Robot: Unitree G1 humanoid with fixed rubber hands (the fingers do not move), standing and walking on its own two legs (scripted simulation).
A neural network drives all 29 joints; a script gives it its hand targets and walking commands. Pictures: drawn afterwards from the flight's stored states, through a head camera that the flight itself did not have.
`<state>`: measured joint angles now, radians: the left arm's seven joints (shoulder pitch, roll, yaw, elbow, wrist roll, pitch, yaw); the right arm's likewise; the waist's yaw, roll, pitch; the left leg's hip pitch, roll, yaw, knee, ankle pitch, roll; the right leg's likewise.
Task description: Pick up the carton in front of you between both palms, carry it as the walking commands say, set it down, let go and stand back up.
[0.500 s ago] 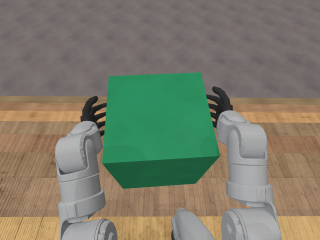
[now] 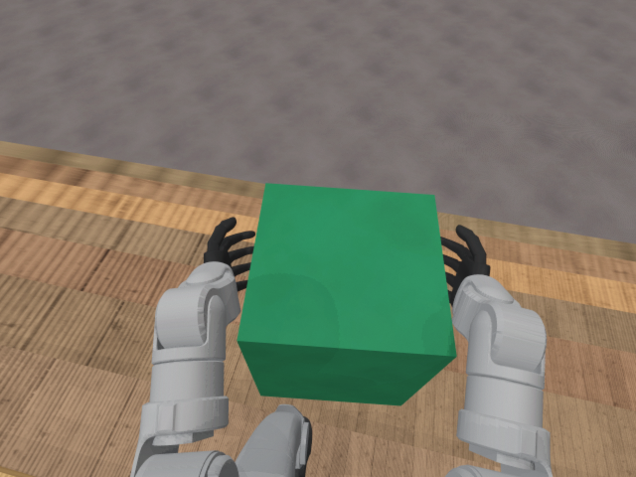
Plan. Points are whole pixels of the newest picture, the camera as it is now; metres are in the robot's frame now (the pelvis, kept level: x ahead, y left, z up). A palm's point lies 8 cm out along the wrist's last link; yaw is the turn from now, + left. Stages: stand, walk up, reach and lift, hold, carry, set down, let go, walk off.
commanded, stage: carry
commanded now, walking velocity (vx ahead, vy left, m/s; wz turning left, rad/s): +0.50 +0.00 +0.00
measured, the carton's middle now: (339, 304) +0.32 +0.03 -0.01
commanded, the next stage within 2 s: none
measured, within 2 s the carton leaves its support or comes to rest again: neither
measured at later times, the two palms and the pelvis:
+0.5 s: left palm (273, 165) +0.68 +0.20 -0.10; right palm (416, 169) +0.68 -0.10 -0.08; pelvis +0.37 +0.06 -0.15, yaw +1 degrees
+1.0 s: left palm (275, 133) +1.09 +0.29 -0.35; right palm (366, 141) +1.08 -0.01 -0.35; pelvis +0.77 +0.14 -0.43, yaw +4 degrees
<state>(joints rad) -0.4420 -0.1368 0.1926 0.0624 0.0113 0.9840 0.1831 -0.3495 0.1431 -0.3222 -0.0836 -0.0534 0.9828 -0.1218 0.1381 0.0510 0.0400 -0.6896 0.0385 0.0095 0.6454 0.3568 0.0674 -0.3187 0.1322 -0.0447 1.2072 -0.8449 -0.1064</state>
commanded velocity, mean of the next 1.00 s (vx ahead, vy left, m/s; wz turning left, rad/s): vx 0.50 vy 0.00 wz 0.00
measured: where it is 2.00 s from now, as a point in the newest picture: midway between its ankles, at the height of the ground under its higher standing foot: (304, 245)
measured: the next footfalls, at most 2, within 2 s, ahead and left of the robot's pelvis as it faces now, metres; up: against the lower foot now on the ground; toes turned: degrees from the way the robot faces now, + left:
left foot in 0.06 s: +0.24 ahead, +0.07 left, -0.18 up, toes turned +0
right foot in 0.58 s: +0.51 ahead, +0.03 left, -0.35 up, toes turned +3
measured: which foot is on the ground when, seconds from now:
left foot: up 0.00-0.04, down 0.06-0.56, up 0.58-0.90, down 0.92-1.00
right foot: down 0.00-0.08, up 0.10-0.56, down 0.58-0.94, up 0.96-1.00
